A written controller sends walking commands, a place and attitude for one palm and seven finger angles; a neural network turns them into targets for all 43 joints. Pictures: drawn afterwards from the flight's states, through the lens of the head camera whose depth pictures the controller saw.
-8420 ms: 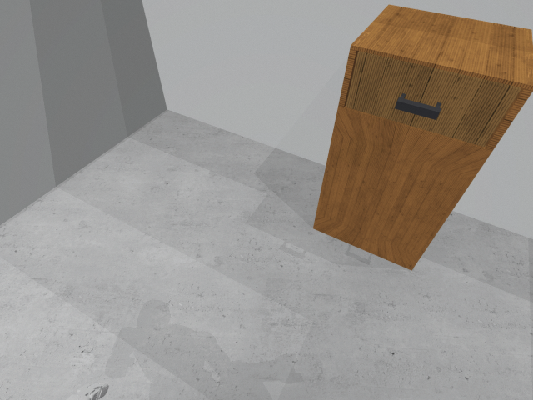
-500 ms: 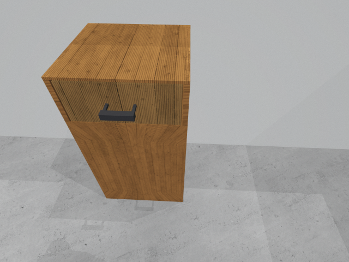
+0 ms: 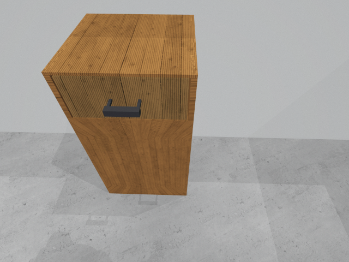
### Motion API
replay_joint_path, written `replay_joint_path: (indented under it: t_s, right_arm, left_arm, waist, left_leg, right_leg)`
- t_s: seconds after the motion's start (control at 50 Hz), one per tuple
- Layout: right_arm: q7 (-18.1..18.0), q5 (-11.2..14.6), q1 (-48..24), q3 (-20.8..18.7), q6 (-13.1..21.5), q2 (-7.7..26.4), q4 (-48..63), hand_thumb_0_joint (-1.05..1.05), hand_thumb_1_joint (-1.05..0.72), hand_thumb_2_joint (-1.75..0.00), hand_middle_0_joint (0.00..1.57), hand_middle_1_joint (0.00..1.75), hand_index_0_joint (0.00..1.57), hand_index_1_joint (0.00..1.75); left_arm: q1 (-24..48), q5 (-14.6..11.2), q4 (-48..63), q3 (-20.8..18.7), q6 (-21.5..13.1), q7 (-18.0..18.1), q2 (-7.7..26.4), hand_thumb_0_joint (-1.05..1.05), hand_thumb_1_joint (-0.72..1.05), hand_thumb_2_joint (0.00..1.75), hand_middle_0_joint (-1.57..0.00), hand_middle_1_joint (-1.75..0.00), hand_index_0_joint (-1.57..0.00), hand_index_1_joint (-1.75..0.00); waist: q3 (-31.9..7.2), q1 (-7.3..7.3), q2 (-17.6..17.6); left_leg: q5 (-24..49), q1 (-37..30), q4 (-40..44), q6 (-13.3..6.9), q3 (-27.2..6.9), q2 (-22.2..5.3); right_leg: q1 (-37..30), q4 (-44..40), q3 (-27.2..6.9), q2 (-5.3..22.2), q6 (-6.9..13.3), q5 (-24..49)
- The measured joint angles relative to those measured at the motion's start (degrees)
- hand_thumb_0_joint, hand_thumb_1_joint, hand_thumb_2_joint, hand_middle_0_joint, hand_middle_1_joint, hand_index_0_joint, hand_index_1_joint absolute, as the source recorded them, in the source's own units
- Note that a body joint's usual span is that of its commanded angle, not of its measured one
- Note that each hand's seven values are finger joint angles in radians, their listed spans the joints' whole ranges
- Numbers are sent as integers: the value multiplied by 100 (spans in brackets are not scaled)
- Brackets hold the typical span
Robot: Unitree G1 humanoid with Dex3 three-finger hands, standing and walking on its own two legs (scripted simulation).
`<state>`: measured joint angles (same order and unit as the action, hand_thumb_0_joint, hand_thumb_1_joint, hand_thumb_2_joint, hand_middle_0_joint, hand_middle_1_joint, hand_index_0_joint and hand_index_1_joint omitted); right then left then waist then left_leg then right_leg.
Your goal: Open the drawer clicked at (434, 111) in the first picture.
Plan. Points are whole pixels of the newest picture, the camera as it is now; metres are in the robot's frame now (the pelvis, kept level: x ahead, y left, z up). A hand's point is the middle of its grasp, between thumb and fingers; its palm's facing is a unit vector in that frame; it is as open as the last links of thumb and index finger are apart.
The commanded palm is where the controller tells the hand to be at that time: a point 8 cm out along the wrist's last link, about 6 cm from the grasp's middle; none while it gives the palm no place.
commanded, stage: look again from close up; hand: left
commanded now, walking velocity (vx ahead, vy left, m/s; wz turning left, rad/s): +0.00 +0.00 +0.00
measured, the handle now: (123, 106) +0.57 +0.20 +0.00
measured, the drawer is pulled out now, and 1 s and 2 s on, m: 0.00 0.00 0.00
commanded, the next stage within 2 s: shuffle to correct the standing spot in 0.32 s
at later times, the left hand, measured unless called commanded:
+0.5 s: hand out of the picture -0.01 +0.21 -0.17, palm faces +0.00 -0.99 -0.17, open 7.4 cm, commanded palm none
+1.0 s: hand out of the picture +0.05 +0.17 -0.18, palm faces +0.06 -0.97 -0.23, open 7.2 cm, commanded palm none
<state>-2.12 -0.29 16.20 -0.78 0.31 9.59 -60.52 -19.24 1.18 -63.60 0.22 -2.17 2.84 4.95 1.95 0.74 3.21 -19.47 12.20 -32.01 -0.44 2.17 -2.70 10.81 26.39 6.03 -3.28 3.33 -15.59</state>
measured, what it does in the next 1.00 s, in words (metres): steps on the spot: right foot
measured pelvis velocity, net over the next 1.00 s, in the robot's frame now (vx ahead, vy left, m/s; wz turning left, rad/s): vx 0.03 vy -0.01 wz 0.02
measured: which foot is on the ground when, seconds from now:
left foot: down 0.00-0.88, up 0.90-1.00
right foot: down 0.00-0.54, up 0.56-0.76, down 0.78-1.00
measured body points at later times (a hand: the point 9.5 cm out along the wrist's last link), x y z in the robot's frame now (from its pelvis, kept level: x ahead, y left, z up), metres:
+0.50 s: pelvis +0.00 +0.05 +0.00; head +0.01 +0.05 +0.45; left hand -0.01 +0.26 -0.16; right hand -0.04 -0.15 -0.16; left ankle -0.03 +0.11 -0.73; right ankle -0.02 -0.09 -0.73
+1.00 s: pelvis +0.03 -0.01 +0.00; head +0.06 -0.02 +0.45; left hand +0.05 +0.22 -0.16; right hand +0.02 -0.22 -0.17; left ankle -0.02 +0.11 -0.72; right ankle +0.05 -0.09 -0.73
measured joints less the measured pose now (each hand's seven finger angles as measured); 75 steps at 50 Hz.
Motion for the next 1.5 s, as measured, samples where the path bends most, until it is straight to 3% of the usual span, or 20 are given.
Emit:
replay_joint_path:
  t_s: [0.08, 0.2, 0.44, 0.54, 0.68, 0.72, 0.78, 0.92, 1.02, 1.1, 1.16, 1.24, 1.36, 1.44, 1.5]
  right_arm:
    - [-12, -70, 150, 100, 52, -108, -55, 2, -94, -89, 20, 30, 19, 30]
    - [-8, -69, 326, 231, 83, -189, -116, 2, -93, -89, 20, 30, 20, 30]
    - [-12, -55, 408, 306, 135, -320, -280, 1, -91, -89, 20, 30, 20, 30]
    - [-34, -78, 429, 256, 121, -326, -326, 1, -91, -89, 20, 30, 20, 30]
    - [-75, -161, 581, 124, 161, -244, -288, 1, -91, -89, 20, 30, 20, 30]
    - [-81, -158, 630, 120, 161, -204, -327, 0, -91, -89, 20, 30, 20, 30]
    - [-87, -83, 694, 145, 137, -192, -421, 1, -91, -89, 20, 30, 20, 30]
    - [-50, 12, 418, 116, -45, -197, -452, 1, -91, -89, 20, 30, 19, 30]
    - [-12, 17, -25, 54, -129, -232, -244, 1, -91, -89, 20, 30, 19, 30]
    - [5, -4, -312, -43, -177, -79, -86, 2, -93, -89, 20, 30, 20, 30]
    - [36, -27, -368, -67, -92, -24, 34, 1, -93, -89, 20, 30, 19, 30]
    - [46, -101, -223, 7, -42, -74, 100, 1, -92, -89, 20, 30, 19, 30]
    - [39, -150, 4, 62, -29, -104, 24, 1, -93, -89, 20, 30, 20, 30]
    - [49, -138, 119, 78, 11, -131, -15, 1, -93, -89, 20, 30, 20, 30]
    - [41, -80, 186, 97, 18, -117, -136, 1, -92, -89, 20, 30, 20, 30]
  left_arm:
    - [116, -39, 19, -35, 115, -16, 191, 1, 91, 90, -21, -30, -20, -30]
    - [223, -41, 93, -27, 161, -79, 334, 1, 91, 90, -20, -30, -20, -30]
    - [235, -54, 31, -7, 206, -95, 286, 0, 91, 90, -20, -30, -20, -30]
    - [135, -9, -32, -22, 261, -135, 236, 0, 91, 90, -20, -30, -20, -30]
    - [137, 105, -21, -109, 405, -233, 196, 1, 92, 90, -20, -30, -20, -30]
    - [187, 83, -8, -131, 369, -221, 225, 2, 93, 90, -20, -30, -20, -30]
    - [226, 13, 58, -134, 170, -189, 298, 3, 94, 90, -20, -30, -20, -30]
    - [382, -52, 65, -80, 65, -60, 322, 2, 95, 90, -20, -30, -20, -30]
    - [575, 0, 252, -174, 90, 9, 381, 2, 94, 90, -21, -30, -20, -30]
    - [558, 32, 350, -231, 182, -23, 409, 1, 93, 90, -21, -30, -20, -30]
    - [481, 19, 337, -261, 320, -57, 463, 1, 92, 90, -21, -30, -20, -30]
    - [368, 44, 272, -242, 426, -125, 486, 1, 92, 90, -20, -30, -20, -30]
    - [151, 80, 247, -179, 350, -244, 384, 0, 91, 90, -20, -30, -20, -30]
    - [34, 59, 208, -141, 259, -261, 292, 0, 91, 90, -20, -30, -20, -30]
    - [2, 27, 105, -88, 166, -232, 162, 0, 91, 90, -20, -30, -20, -30]
  waist:
    - [-134, -59, -242]
    - [-198, -88, -286]
    - [-59, -61, -311]
    - [-66, -48, -390]
    - [-65, 98, -377]
    - [-12, 106, -324]
    - [63, 32, -361]
    - [21, 45, -165]
    - [172, -127, -332]
    - [187, -233, -467]
    - [121, -229, -580]
    - [-91, -215, -604]
    - [-292, -159, -517]
    - [-247, -103, -503]
    - [-118, -57, -294]
  left_leg:
    - [-3, -101, 64, -133, 108, 205]
    - [117, -230, 293, -299, 236, 403]
    - [274, -329, 590, -453, 360, 610]
    - [205, -362, 563, -464, 411, 636]
    - [108, -438, 596, -374, 436, 508]
    - [77, -497, 599, -295, 402, 436]
    - [-152, -479, 293, -145, 393, 415]
    - [-301, -291, 11, -2, 154, 150]
    - [-744, 195, -573, 69, 159, 108]
    - [-398, 301, -379, 101, 255, 181]
    - [386, 151, 53, -19, 363, 234]
    - [361, 36, 220, -180, 422, 279]
    - [517, 43, 477, -240, 412, 354]
    - [499, 163, 410, -180, 465, 382]
    - [388, 179, 228, -96, 372, 221]
  right_leg:
    - [32, 230, -93, 216, -154, -122]
    - [27, 231, -222, 405, -294, -88]
    - [86, 233, -358, 595, -438, -53]
    - [173, 492, -417, 611, -289, -296]
    - [930, 1986, -264, 508, -137, -1095]
    - [930, 1669, -183, 506, -163, -922]
    - [643, 626, -216, 568, -189, 270]
    - [577, 667, 136, 413, -10, -114]
    - [631, 579, 235, 469, 36, 33]
    - [695, 598, 175, 587, -47, 138]
    - [766, 777, 87, 664, -158, 110]
    - [741, 917, -89, 622, -204, -402]
    - [566, 1439, -270, 514, -178, -839]
    - [132, 604, -303, 466, -180, -626]
    - [-21, 403, -214, 301, -77, -376]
